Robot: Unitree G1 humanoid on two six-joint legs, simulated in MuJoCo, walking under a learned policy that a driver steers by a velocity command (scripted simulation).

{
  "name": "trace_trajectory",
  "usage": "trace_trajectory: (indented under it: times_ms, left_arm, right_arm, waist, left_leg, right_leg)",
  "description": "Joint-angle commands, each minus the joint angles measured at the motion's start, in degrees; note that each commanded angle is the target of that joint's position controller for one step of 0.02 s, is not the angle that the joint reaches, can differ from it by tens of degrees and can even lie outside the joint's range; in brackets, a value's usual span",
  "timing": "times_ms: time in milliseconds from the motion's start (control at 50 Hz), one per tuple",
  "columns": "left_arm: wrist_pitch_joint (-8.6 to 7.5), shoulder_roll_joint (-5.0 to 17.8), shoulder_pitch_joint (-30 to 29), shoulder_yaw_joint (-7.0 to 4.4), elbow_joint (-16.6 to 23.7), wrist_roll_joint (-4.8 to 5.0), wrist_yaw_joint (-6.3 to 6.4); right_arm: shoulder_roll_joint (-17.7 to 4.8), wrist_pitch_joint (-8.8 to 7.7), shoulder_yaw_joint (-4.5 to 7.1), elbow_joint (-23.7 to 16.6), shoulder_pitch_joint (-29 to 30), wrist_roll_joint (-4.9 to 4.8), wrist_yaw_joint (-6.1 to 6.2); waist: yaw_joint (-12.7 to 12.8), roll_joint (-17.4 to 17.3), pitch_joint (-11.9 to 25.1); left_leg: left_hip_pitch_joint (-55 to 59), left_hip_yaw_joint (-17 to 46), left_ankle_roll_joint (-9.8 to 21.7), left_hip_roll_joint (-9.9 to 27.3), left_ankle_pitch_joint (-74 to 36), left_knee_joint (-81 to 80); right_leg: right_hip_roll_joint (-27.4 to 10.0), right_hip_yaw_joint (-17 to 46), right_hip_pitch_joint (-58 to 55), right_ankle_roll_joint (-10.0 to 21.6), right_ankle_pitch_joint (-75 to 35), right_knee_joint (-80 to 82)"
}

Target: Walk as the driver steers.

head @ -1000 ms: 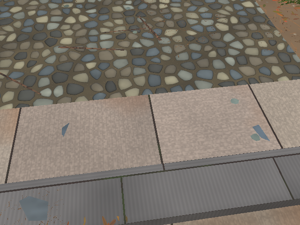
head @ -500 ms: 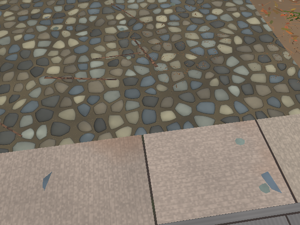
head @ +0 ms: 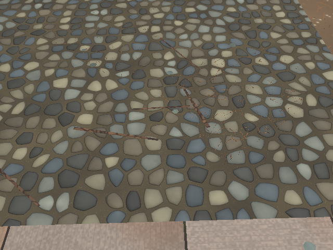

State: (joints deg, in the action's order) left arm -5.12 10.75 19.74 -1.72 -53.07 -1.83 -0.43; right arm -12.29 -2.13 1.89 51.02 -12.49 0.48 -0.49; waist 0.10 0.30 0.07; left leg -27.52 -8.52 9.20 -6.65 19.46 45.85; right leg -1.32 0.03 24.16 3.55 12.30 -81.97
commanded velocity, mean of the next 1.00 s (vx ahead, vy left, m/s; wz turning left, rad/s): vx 0.34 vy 0.00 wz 0.52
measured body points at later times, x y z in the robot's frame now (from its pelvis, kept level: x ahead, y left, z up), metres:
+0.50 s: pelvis +0.29 +0.00 +0.02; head +0.33 +0.01 +0.47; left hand +0.46 +0.27 -0.05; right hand +0.33 -0.28 -0.10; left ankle +0.07 +0.03 -0.65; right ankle +0.42 -0.05 -0.70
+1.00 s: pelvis +0.41 +0.06 +0.03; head +0.42 +0.09 +0.48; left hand +0.32 +0.32 -0.11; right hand +0.69 -0.03 -0.05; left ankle +0.41 +0.16 -0.70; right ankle +0.43 -0.06 -0.68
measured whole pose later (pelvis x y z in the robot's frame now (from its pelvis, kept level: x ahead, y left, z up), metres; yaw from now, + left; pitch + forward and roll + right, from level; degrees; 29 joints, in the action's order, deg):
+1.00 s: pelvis +0.41 +0.06 +0.03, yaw +33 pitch +1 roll -1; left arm 0.6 15.0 16.9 -2.3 -43.9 -0.8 1.0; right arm -12.2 -0.1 1.6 36.7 -7.8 1.8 -1.1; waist 2.2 1.5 -2.4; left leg -22.4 -1.4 6.5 -1.4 13.1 33.6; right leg -3.9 -10.1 16.3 0.3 29.6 -44.2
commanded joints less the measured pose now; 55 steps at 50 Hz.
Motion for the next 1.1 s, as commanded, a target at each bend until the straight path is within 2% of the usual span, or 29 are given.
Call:
trace_trajectory:
  times_ms: [20,60,100,200,260,320,380,420,440,460,480,500,520,540,560,620,680,760,820,900,920,940,960,980,1000,1020,1040,1060,1100]
  left_arm:
    - [0.74,2.8,1.1,-0.37,7.6,-0.15,0.77]
    - [2.50,3.5,0.1,-0.27,8.8,-0.56,0.56]
    - [2.80,4.7,-3.3,-0.58,10.2,-0.86,0.23]
    - [3.28,4.7,-16.5,-0.28,15.0,-0.65,-0.43]
    - [3.46,5.0,-22.8,0.20,17.4,-0.27,-0.59]
    - [2.89,5.9,-27.8,0.57,19.5,0.08,-0.95]
    - [1.75,7.1,-27.3,0.66,20.6,0.49,-1.03]
    - [1.05,9.5,-16.9,-0.36,17.7,0.64,-0.02]
    - [0.38,11.2,-7.8,-1.14,15.5,0.76,0.83]
    - [-0.12,14.3,1.4,-2.09,14.4,-0.58,2.01]
    - [0.06,19.0,2.1,-3.27,15.3,-2.54,2.40]
    - [0.86,15.7,-0.4,-3.23,16.4,-0.73,1.92]
    - [0.94,10.6,-5.5,-2.03,17.1,0.04,1.86]
    - [0.68,7.3,-7.1,-1.11,16.7,0.29,1.59]
    - [0.32,6.5,-6.7,-0.66,16.0,0.32,1.53]
    - [-0.76,7.4,-4.7,-0.72,14.1,1.05,1.33]
    - [-0.60,9.0,-5.5,-1.16,13.7,0.81,1.44]
    - [0.79,9.8,-5.9,-1.47,13.2,0.75,1.66]
    - [1.50,11.6,-4.6,-2.15,12.8,0.86,1.58]
    - [3.32,13.2,-1.8,-3.04,12.2,1.00,1.63]
    - [3.95,13.1,-1.7,-2.98,11.7,1.27,1.77]
    - [4.44,12.0,1.2,-2.69,10.7,0.93,1.67]
    - [4.76,7.5,4.4,-1.25,12.5,0.44,1.36]
    - [5.93,4.7,3.3,-0.03,13.4,1.46,1.43]
    - [7.11,6.4,1.4,-0.47,12.3,0.90,1.34]
    - [7.38,5.2,0.6,0.25,12.4,1.88,0.96]
    - [7.55,6.4,-1.3,-0.10,11.7,1.55,1.05]
    - [7.72,7.7,-1.6,-0.74,11.2,0.78,1.01]
    - [7.83,9.2,1.0,-1.52,9.7,0.81,0.70]
  right_arm:
    - [-1.8,-2.24,0.95,-0.2,0.0,0.70,0.15]
    - [-4.2,-2.85,1.64,-0.1,-1.7,0.28,0.22]
    - [-5.7,-3.41,1.74,-0.6,-5.3,0.03,0.39]
    - [-7.8,-2.88,2.67,-0.8,-15.5,-0.80,1.17]
    - [-8.5,-2.42,3.03,-1.4,-18.4,-0.68,1.50]
    - [-8.7,-2.09,3.16,-2.0,-20.3,0.10,1.88]
    - [-10.2,-2.03,3.69,-2.8,-18.5,0.38,2.25]
    - [-11.4,-2.54,3.88,-4.1,-14.3,0.30,1.87]
    - [-11.7,-3.05,3.88,-4.7,-12.0,-0.10,1.24]
    - [-9.5,-3.59,3.29,-6.6,-11.0,-0.76,0.52]
    - [-2.7,-2.97,2.05,-7.7,-19.1,-3.26,0.95]
    - [-9.3,-1.98,2.86,-7.1,-20.2,-0.90,1.72]
    - [-9.8,-1.16,3.31,-6.6,-16.2,-0.03,1.77]
    - [-9.2,-0.63,3.27,-7.2,-12.7,0.42,1.51]
    - [-8.6,0.02,3.39,-7.7,-11.3,0.58,1.06]
    - [-6.6,2.16,3.29,-8.6,-11.6,1.43,-0.22]
    - [-5.7,3.06,3.06,-10.7,-8.1,1.45,-0.98]
    - [-4.5,3.71,1.96,-13.4,-2.0,1.50,-2.06]
    - [-4.5,3.71,1.53,-15.4,2.1,1.37,-2.55]
    - [-5.7,3.24,1.99,-17.9,4.4,1.46,-2.29]
    - [-5.1,2.53,1.90,-17.6,2.4,1.65,-2.01]
    - [-6.0,1.53,2.09,-16.5,-1.0,2.33,-1.44]
    - [-10.5,0.75,2.75,-17.3,-4.5,3.10,-0.53]
    - [-11.2,0.98,2.39,-17.7,-4.3,0.81,0.62]
    - [-6.5,1.10,0.94,-15.9,-6.3,-0.26,1.29]
    - [-5.6,1.51,0.36,-15.2,-3.4,0.11,2.18]
    - [-4.2,1.91,-0.30,-15.0,0.9,0.71,2.58]
    - [-4.1,1.94,-0.53,-15.3,4.2,0.86,3.03]
    - [-5.9,1.93,0.02,-14.8,3.8,1.01,3.09]
  waist:
    - [4.4,2.9,-4.2]
    - [4.5,0.7,-3.3]
    - [3.0,0.1,-1.9]
    - [-3.3,-3.1,0.4]
    - [-5.3,-4.1,0.1]
    - [-6.7,-4.8,-1.1]
    - [-5.2,-5.4,-1.1]
    - [-0.3,-5.6,2.7]
    - [4.4,-4.4,6.9]
    - [7.9,-1.6,13.9]
    - [3.3,12.7,21.2]
    - [1.9,8.9,22.1]
    - [0.3,2.6,12.3]
    - [0.1,-1.4,6.8]
    - [-0.6,-0.1,4.7]
    - [-2.3,5.5,3.6]
    - [-3.1,6.6,3.5]
    - [-2.2,7.0,2.4]
    - [-0.6,7.0,2.3]
    - [1.6,7.0,2.1]
    - [0.4,5.4,2.5]
    - [-0.4,0.2,4.6]
    - [-0.5,-12.2,10.5]
    - [-1.9,-16.3,12.9]
    - [-2.3,-6.6,12.1]
    - [-1.7,-11.7,10.1]
    - [0.1,-9.0,4.4]
    - [1.4,-10.5,2.4]
    - [1.8,-7.8,3.4]
  left_leg:
    - [4.0,28.5,6.3,14.4,-10.6,-30.2]
    - [4.0,22.7,6.3,10.9,-15.6,-30.8]
    - [8.0,21.2,5.1,10.2,-25.3,-32.3]
    - [24.4,22.6,0.6,10.6,-38.5,-31.9]
    - [30.5,24.7,0.6,11.4,-39.6,-31.1]
    - [35.0,27.3,1.6,12.6,-41.4,-29.4]
    - [34.9,28.5,1.1,13.2,-48.4,-26.3]
    - [29.2,27.5,-1.5,11.2,-59.7,-18.2]
    - [25.0,26.4,-2.5,9.4,-57.8,-8.5]
    - [16.2,25.3,-2.9,6.9,-41.0,4.3]
    - [-1.1,17.3,-5.5,-2.5,8.7,24.2]
    - [-4.6,16.0,-5.3,0.0,11.6,31.9]
    - [-5.2,15.6,-6.0,2.5,6.1,32.5]
    - [-5.2,14.7,-6.7,3.9,3.8,30.5]
    - [-4.8,14.5,-7.3,5.3,3.2,28.4]
    - [-2.7,12.8,-8.4,5.3,2.1,24.9]
    - [-4.9,11.5,-9.1,5.7,-1.5,21.2]
    - [-2.4,8.6,-8.9,7.7,-10.1,8.8]
    - [2.7,6.4,-7.9,7.6,-11.6,-0.4]
    - [5.8,5.8,-6.0,6.4,-3.6,-8.9]
    - [9.7,5.8,-5.1,5.5,-6.2,-15.3]
    - [16.5,8.8,-4.3,6.2,-14.2,-22.2]
    - [27.4,25.7,-1.4,22.5,-36.1,-22.4]
    - [25.4,35.2,9.1,32.3,-48.8,-25.0]
    - [26.1,28.4,9.8,28.8,-51.1,-23.6]
    - [20.9,26.5,9.9,27.7,-37.7,-27.4]
    - [15.7,22.3,6.0,23.5,-28.1,-30.2]
    - [12.7,17.8,3.2,20.5,-27.4,-30.4]
    - [14.3,13.0,2.0,18.9,-33.1,-28.0]
  right_leg:
    - [-4.1,3.2,15.5,0.4,0.8,-5.7]
    - [-4.3,1.6,14.4,-1.1,2.2,2.8]
    - [-4.6,0.1,15.5,-2.4,-2.2,10.2]
    - [-2.4,-1.5,21.8,-5.4,-10.3,27.9]
    - [-0.8,-1.3,23.2,-5.8,-10.9,35.6]
    - [0.7,-1.4,23.3,-5.1,-9.8,42.1]
    - [2.4,-1.2,15.2,-2.6,-8.9,49.2]
    - [5.6,-1.8,-2.9,-0.3,-6.1,52.9]
    - [3.7,-0.3,-15.4,1.2,-10.2,56.1]
    - [-6.1,8.4,-30.3,3.4,-3.6,55.7]
    - [-25.4,32.6,-45.8,11.1,-15.2,55.3]
    - [-26.0,41.9,-40.3,14.0,-18.0,58.7]
    - [-23.2,31.7,-30.6,12.8,-22.7,60.0]
    - [-20.2,22.7,-24.4,11.1,-29.9,60.8]
    - [-17.5,16.2,-21.2,9.1,-35.1,61.9]
    - [-14.0,6.1,-16.0,7.4,-44.2,64.2]
    - [-14.0,0.5,-14.5,7.8,-45.3,65.2]
    - [-12.2,-6.4,-12.2,6.7,-38.2,65.3]
    - [-13.2,-8.4,-12.1,6.0,-33.7,63.4]
    - [-15.7,-7.0,-15.5,4.9,-29.1,57.0]
    - [-14.6,-7.5,-15.0,3.8,-26.4,52.8]
    - [-11.9,-8.7,-12.9,1.6,-20.2,45.8]
    - [-8.5,-11.4,-4.6,-1.5,4.3,33.3]
    - [0.0,-7.5,0.3,-3.4,27.5,27.7]
    - [-2.2,-1.4,-0.1,-4.1,25.1,25.3]
    - [-1.7,-0.7,-1.0,-4.4,23.5,26.7]
    - [-2.4,0.6,-2.3,-4.7,19.8,29.8]
    - [-1.4,0.1,-4.6,-4.6,16.5,32.2]
    - [0.5,-1.1,-6.1,-4.6,14.2,32.3]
